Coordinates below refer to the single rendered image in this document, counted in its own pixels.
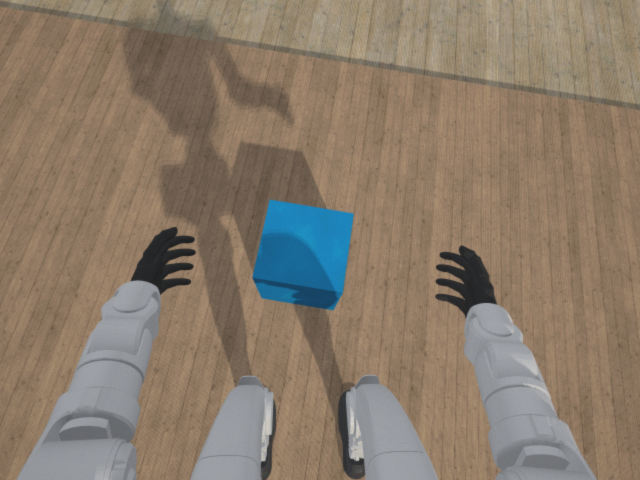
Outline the robot left forearm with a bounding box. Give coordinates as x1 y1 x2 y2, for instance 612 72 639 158
17 281 161 480

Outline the left robot hand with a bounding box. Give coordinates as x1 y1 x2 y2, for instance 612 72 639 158
131 227 196 295

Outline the left robot thigh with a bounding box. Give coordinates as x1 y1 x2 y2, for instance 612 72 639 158
190 385 273 480

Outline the right robot thigh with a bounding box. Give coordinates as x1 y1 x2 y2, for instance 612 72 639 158
346 384 439 480

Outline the robot right forearm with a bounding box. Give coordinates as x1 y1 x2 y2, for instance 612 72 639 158
464 303 597 480

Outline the robot thigh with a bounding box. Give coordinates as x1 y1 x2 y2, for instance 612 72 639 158
346 384 439 480
190 385 273 480

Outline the carton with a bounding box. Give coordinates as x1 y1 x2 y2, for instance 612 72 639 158
252 200 354 310

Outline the robot left upper arm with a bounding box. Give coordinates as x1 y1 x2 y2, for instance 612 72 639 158
22 438 137 480

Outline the right robot hand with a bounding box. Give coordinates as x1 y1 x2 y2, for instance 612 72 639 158
435 245 497 318

